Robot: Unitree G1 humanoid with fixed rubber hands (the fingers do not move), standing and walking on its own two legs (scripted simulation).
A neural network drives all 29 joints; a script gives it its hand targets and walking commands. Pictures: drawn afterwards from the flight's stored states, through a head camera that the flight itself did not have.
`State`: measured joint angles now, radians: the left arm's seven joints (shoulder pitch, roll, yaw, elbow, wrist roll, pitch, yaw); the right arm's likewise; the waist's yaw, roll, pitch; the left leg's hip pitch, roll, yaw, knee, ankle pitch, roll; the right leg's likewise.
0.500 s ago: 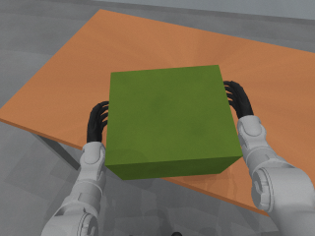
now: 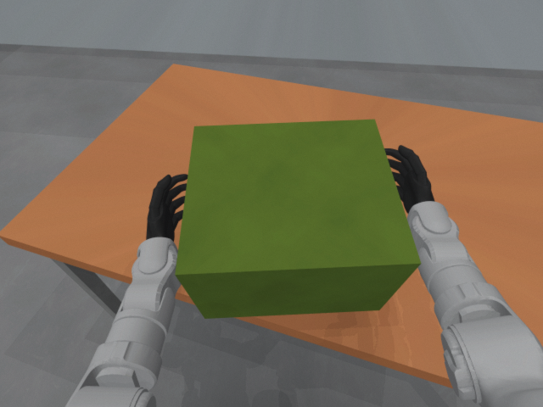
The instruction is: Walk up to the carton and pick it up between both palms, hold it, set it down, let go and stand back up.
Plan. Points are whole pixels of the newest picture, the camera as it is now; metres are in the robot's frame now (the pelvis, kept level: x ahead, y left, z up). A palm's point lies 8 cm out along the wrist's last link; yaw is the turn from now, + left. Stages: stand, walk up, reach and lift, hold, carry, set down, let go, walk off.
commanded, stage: reach and lift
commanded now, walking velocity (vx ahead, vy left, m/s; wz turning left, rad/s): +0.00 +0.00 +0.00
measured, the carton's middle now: (288, 220) +0.40 +0.00 +0.04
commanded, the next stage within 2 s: hold in 1.54 s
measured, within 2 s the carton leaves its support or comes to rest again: neither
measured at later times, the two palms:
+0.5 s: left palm (138, 208) +0.36 +0.21 +0.12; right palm (418, 196) +0.38 -0.18 +0.13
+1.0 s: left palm (135, 190) +0.36 +0.20 +0.15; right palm (433, 199) +0.36 -0.18 +0.15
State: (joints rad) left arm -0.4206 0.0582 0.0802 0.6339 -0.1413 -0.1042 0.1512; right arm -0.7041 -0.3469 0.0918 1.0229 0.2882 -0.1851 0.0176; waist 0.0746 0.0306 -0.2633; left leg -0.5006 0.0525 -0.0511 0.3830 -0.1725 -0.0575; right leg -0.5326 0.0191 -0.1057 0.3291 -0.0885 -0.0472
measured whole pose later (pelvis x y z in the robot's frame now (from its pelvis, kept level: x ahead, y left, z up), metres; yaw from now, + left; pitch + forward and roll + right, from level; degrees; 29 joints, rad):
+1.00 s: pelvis +0.01 +0.03 +0.01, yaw -1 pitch +2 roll +0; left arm -0.41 0.08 0.23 0.20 0.01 0.44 -0.03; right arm -0.51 -0.19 -0.11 0.46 0.20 0.30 -0.11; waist -0.03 -0.01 -0.10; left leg -0.15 0.02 -0.04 0.30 -0.18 -0.02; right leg -0.19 0.00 -0.05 0.25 -0.09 -0.01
